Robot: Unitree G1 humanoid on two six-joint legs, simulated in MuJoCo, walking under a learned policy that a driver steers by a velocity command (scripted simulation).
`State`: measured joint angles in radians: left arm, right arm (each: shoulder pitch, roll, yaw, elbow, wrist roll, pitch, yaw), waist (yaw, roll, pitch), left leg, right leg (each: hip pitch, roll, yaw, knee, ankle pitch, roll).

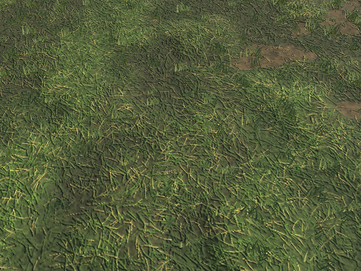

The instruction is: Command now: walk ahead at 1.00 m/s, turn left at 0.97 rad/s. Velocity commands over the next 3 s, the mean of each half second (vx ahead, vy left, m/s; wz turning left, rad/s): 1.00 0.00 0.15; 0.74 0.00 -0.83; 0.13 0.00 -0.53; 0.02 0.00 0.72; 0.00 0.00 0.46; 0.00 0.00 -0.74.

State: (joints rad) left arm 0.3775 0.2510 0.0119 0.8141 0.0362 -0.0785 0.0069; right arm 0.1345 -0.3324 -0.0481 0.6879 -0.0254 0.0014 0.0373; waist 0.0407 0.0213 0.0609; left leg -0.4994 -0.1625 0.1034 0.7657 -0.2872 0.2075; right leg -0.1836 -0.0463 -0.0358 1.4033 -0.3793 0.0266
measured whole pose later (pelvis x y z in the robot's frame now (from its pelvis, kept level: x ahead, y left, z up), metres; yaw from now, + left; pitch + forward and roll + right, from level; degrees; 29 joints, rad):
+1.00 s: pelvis +0.89 -0.06 +0.04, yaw -26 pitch +1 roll +2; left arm 0.18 0.38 0.10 0.63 -0.04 0.02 0.01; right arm 0.16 -0.30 -0.05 0.70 0.00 -0.07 -0.03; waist -0.02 -0.03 0.11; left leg -0.23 0.04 0.18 0.43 -0.22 0.00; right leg -0.63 -0.06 -0.01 1.16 -0.38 0.05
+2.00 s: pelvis +1.12 -0.11 +0.05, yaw -14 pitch +4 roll -3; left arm 0.02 0.29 0.09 0.69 -0.01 -0.01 0.03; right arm 0.20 -0.33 -0.10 0.63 0.02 0.05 -0.05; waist -0.03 -0.01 0.04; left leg -0.32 -0.11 -0.27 0.49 -0.21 0.05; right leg -0.47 0.10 0.17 0.75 -0.31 0.08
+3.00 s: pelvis +1.14 -0.17 +0.04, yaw -28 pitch +3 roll +2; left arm 0.18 0.33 0.09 0.61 -0.02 0.03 0.00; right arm 0.09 -0.32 -0.10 0.65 -0.01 0.00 -0.03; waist 0.01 0.04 0.08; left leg -0.53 0.02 -0.04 1.14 -0.47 -0.06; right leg -0.35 0.04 0.03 0.54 -0.24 -0.06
